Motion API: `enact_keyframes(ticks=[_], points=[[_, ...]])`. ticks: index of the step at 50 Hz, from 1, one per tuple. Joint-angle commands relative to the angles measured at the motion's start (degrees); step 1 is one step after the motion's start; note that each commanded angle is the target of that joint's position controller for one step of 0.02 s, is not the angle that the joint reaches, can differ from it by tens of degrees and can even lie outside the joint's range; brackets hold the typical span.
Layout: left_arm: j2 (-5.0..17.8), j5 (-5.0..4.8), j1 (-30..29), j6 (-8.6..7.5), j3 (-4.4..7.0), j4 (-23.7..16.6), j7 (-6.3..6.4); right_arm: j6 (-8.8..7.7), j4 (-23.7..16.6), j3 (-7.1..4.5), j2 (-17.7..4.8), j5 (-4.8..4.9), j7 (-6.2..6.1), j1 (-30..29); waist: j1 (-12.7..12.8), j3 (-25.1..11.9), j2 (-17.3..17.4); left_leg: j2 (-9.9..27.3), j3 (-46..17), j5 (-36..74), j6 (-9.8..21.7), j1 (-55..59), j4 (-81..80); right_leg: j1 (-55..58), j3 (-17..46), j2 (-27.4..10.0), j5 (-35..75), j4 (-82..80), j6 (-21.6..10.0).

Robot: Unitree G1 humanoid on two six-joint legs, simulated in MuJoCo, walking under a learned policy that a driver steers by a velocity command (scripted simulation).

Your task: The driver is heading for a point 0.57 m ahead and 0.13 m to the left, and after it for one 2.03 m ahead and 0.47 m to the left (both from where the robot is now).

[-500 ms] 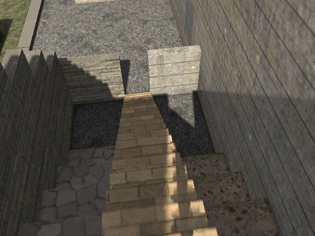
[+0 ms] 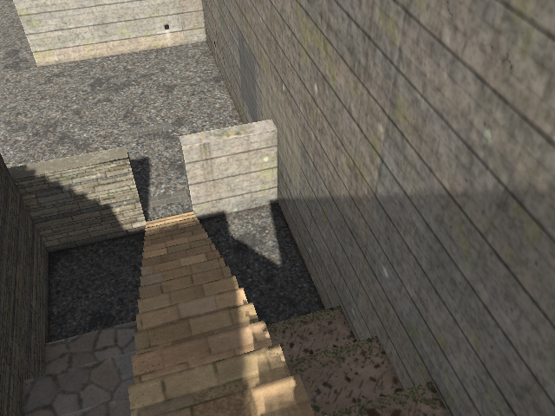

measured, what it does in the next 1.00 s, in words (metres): goes down, turning left: right foot, then left foot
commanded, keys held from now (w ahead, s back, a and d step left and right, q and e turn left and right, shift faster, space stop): q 0.44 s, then w+q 0.30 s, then w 0.26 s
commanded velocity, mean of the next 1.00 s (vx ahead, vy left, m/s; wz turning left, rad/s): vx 0.19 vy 0.00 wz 0.46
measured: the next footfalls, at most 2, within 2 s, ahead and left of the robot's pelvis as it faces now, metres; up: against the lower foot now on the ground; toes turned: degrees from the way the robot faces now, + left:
right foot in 0.16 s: +0.11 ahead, -0.16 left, +0.00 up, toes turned +14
left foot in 0.52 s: +0.06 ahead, +0.06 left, +0.00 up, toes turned +13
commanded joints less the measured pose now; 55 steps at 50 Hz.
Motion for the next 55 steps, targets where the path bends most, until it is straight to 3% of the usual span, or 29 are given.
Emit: enact_keyframes(ticks=[1, 3, 4, 6, 7, 9, 11, 12, 13, 15, 17, 22, 25, 26, 27, 28, 29, 32, 38, 41, 44, 46, 47, 48, 49, 50, 53, 54, 55], points=[[2.0, 1.93, 3.1, 3.12, -0.27, -3.3, 0.63, 0.46, -11.9, -1.69, -10.2, 3.83, -3.29, -13.7, 7.0, 5.5, 1.0, 12.5, -16.9, 20.3, 5.7, -16.7, -11.0, 11.9, -5.8, -3.1, 19.4, -30.8, 1.7], [2.0, 0.23, -1.9, 3.73, -0.1, -5.9, -0.15, 2.72, -11.6, -2.96, -10.3, 2.71, -3.38, -8.0, 2.8, 1.8, 10.5, 9.7, -16.2, 16.0, 2.6, -15.7, -15.1, 24.4, -10.2, 1.1, 17.5, -40.1, 2.7], [1.8, 0.34, 5.4, 2.97, 0.32, -2.5, -0.73, 2.22, -12.8, -2.38, -9.9, 1.37, -3.42, -12.1, 6.3, -0.8, 12.8, 10.2, -15.4, 18.2, 2.5, -20.8, -12.2, 34.4, -8.3, -0.7, 30.2, -32.8, 2.8], [2.7, 1.59, 3.5, 2.26, 0.07, -3.7, 0.16, 2.48, -15.4, -3.91, -11.7, 3.76, -4.71, -17.3, 6.0, 4.6, 10.7, 10.0, -15.7, 24.2, 3.6, -20.1, -11.2, 33.0, -9.1, -0.5, 25.7, -41.8, 2.7], [3.8, 0.38, -1.9, 1.7, 0.07, -8.0, 0.73, 3.09, -17.8, -5.11, -12.8, 4.27, -4.87, -15.5, 3.0, 8.9, 7.1, 9.7, -20.4, 19.0, 4.0, -5.5, -14.0, 22.0, -8.2, 0.5, 11.4, -63.4, 0.4], [6.2, -0.21, 2.5, 0.16, 0.94, -5.7, -0.53, 4.38, -19.4, -5.51, -12.2, 2.13, -5.29, -14.8, 2.9, 5.0, 10.4, 11.5, -27.5, 18.0, 5.3, 1.7, -11.7, 30.6, -5.4, -3.1, 19.5, -73.9, -2.1], [9.8, 1.61, 4.7, -0.37, 2.09, -5.1, -1.67, 5.82, -20.6, -5.39, -7.5, 1.8, -5.37, -11.3, -0.4, -6.1, -0.9, 5.2, -20.4, 14.2, 0.6, -6.5, -3.3, 46.8, -0.8, -8.8, 42.5, -66.1, -10.1], [11.0, 2.86, 8.3, -0.91, 2.84, -5.9, -2.17, 6.25, -23.1, -6.35, -9.4, 3.95, -5.55, -18.5, 3.9, -7.2, -8.5, 0.0, -14.8, -1.1, -2.4, -13.9, 3.8, 48.2, 6.7, -13.8, 45.0, -71.4, -15.2], [11.9, 3.95, 10.9, -1.04, 2.98, -5.8, -2.17, 6.73, -25.6, -7.09, -11.8, 5.04, -5.47, -25.5, 5.8, -6.7, -10.5, -1.8, -10.6, -9.9, -5.3, -20.5, 10.4, 51.1, 13.2, -20.5, 43.4, -74.1, -19.8], [9.9, 3.41, 10.1, -1.21, 2.12, -7.7, -1.65, 6.69, -28.3, -7.36, -12.5, 3.93, -4.66, -29.2, 5.0, -5.5, -9.1, 0.7, -10.2, -19.0, -8.4, -26.1, 20.5, 50.0, 14.2, -24.8, 47.9, -72.4, -23.1], [11.3, 2.43, 4.3, -0.56, 2.58, -9.6, -1.1, 6.77, -27.5, -6.73, -11.4, 3.69, -4.69, -28.8, 2.8, -4.2, -6.4, 3.8, -5.1, -13.4, -8.9, -19.6, 16.8, 42.1, 5.8, -21.9, 52.0, -71.2, -18.9], [14.4, 3.27, 1.9, -0.66, 2.93, -11.3, -1.83, 7.38, -28.1, -5.59, -12.4, 3.77, -4.17, -29.2, 2.1, -6.7, -9.2, 1.7, 6.2, 0.0, -7.5, -2.6, 16.0, 28.2, -5.6, -17.8, 45.5, -68.5, -15.5], [16.2, 2.39, 7.2, -0.04, 3.32, -10.3, -2.23, 7.97, -29.5, -5.35, -12.9, 4.92, -3.68, -30.9, 3.9, -4.2, -9.6, 2.4, 5.8, -4.7, -2.2, 3.0, -2.5, 27.4, -5.0, -17.6, 12.9, -67.4, -11.6], [16.1, 2.18, 7.3, -0.49, 3.08, -10.8, -2.41, 8.43, -29.2, -5.69, -14.4, 4.78, -3.67, -29.2, 3.3, -3.0, -7.6, 3.4, 2.6, -2.4, 0.0, 7.7, -4.8, 21.7, -6.6, -15.9, 3.9, -63.3, -9.0], [11.8, 1.84, 2.1, -1.37, 1.69, -14.8, -2.86, 8.68, -28.5, -7.82, -22.0, 4.23, -4.33, -24.9, 2.4, -3.0, 7.2, 13.6, -17.0, -3.4, 5.2, 14.7, -9.9, 7.1, -14.5, -8.9, -5.8, -46.7, -3.7], [13.0, 0.45, -6.4, -2.72, 1.97, -18.2, -3.03, 7.72, -27.8, -9.07, -26.9, 2.88, -3.64, -18.7, -1.4, -1.9, 14.6, 22.3, -42.2, -12.4, 12.9, 16.3, -19.6, -5.4, -11.1, -1.6, -15.4, -33.5, -1.8], [15.7, -0.64, -6.7, -3.89, 3.01, -16.9, -3.09, 7.0, -27.7, -8.14, -23.5, 2.08, -3.13, -18.3, -1.5, 2.8, 8.4, 24.0, -42.2, -16.8, 15.4, 17.6, -18.9, -13.4, -4.8, -3.0, -10.0, -28.6, -1.7], [16.6, 1.07, 6.0, -4.99, 4.09, -9.9, -3.71, 7.42, -28.8, -7.23, -18.9, 2.56, -4.04, -25.3, 5.2, 0.0, 3.0, 16.9, -28.3, -12.0, 11.1, 5.7, -12.8, -3.6, -6.8, -4.7, 2.8, -21.3, 0.3], [14.1, 1.86, 11.9, -6.0, 4.85, -9.0, -3.73, 4.92, -28.3, -4.53, -12.0, 4.06, -3.35, -27.5, 7.1, 0.5, 2.8, 10.7, -23.8, 8.4, 10.9, -5.9, -5.3, 7.4, -10.8, -3.3, 17.3, -16.5, 0.1], [12.4, 2.23, 11.6, -6.64, 3.9, -8.3, -4.7, 4.37, -26.5, -4.41, -10.8, 3.68, -3.62, -22.7, 4.4, -1.1, 4.8, 10.8, -23.9, 13.3, 10.4, 0.5, -1.4, 8.6, -10.7, -3.9, 20.4, -26.6, -1.4], [17.0, 0.27, 4.5, -7.53, 5.63, -10.9, -5.7, 1.67, -25.0, -4.67, -12.8, 3.47, -4.21, -16.2, 0.4, 3.1, 8.1, 11.6, -30.3, 7.5, 10.7, 14.7, 7.9, -8.3, -3.5, -6.5, 29.0, -35.2, -2.6], [15.8, 0.64, 2.2, -7.88, 4.89, -11.8, -5.98, 0.87, -25.7, -4.45, -13.1, 3.59, -5.11, -15.4, -0.3, 3.3, 7.4, 11.8, -31.0, 4.6, 9.8, 16.4, 10.5, -11.5, -2.0, -6.8, 31.2, -43.0, -3.2], [14.5, 0.92, 4.4, -7.99, 4.51, -10.8, -6.39, 0.54, -26.1, -4.18, -12.6, 2.91, -4.74, -15.5, 0.4, 2.1, 7.3, 10.9, -31.1, 3.8, 10.1, 11.4, 10.5, -5.3, -2.8, -6.0, 31.7, -44.0, -4.2], [14.7, 3.05, 8.0, -7.24, 4.71, -9.5, -7.1, 1.36, -25.1, -3.69, -11.7, 3.78, -5.13, -16.4, 2.9, 4.2, 1.6, 7.4, -25.3, 0.6, 8.8, -0.4, 13.6, 5.1, -3.8, -5.6, 45.4, -51.6, -4.1], [12.2, 3.4, 10.6, -6.48, 4.25, -9.6, -7.19, 1.49, -25.9, -3.18, -11.2, 4.09, -4.72, -19.1, 4.0, 3.8, 3.1, 5.2, -21.1, 0.0, 7.8, -10.1, 13.6, 17.4, -7.4, -4.1, 47.0, -55.2, -4.0], [10.6, 3.11, 11.4, -5.71, 3.86, -10.3, -6.68, 2.07, -26.1, -2.89, -10.9, 4.06, -4.72, -19.8, 3.9, 3.5, 6.4, 4.2, -19.8, 2.4, 7.6, -14.7, 13.0, 25.0, -10.4, -3.1, 43.1, -56.4, -2.8], [13.4, 0.92, 14.7, -6.2, 5.21, -9.8, -6.47, 3.17, -24.1, -3.16, -10.4, 3.9, -4.73, -16.5, 2.4, 6.0, 5.7, 3.5, -22.5, -5.6, 7.1, -14.1, 18.4, 29.5, -8.5, -6.0, 33.9, -66.4, -3.3], [14.0, 1.14, 21.8, -6.43, 6.06, -7.2, -6.61, 3.06, -23.5, -3.22, -11.0, 2.85, -4.32, -20.5, 7.3, 3.8, 4.4, 2.6, -22.7, -0.5, 7.0, -18.9, 24.0, 40.2, -12.3, -4.2, 40.7, -61.4, -2.6], [13.3, 1.22, 31.2, -6.72, 6.46, -3.9, -6.6, 2.87, -22.3, -3.12, -10.5, 3.56, -3.91, -20.7, 10.9, 2.6, 2.7, 0.4, -19.5, 1.0, 5.4, -19.4, 31.3, 47.5, -12.5, -6.0, 40.1, -67.6, -3.1]])
Over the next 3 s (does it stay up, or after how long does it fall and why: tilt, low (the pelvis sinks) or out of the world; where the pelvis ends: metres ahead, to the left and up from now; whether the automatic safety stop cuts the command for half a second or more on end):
stays up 1.13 0.21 -0.82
